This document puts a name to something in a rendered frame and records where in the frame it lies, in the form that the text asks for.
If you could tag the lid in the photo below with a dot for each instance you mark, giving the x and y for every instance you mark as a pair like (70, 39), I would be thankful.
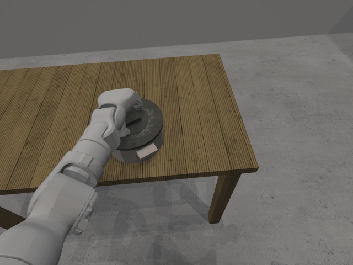
(144, 131)

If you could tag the robot left upper arm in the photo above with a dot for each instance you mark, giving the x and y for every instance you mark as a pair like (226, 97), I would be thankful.
(64, 208)

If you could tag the robot left forearm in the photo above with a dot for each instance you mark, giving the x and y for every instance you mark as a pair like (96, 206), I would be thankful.
(86, 161)

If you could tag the pot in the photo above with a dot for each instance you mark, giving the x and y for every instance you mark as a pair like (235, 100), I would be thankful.
(141, 154)

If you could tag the robot left hand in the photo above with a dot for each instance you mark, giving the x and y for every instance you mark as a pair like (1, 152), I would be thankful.
(127, 98)

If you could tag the knob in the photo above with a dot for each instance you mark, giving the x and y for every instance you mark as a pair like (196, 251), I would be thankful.
(132, 117)

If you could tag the table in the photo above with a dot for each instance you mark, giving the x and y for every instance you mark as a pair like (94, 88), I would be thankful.
(44, 111)

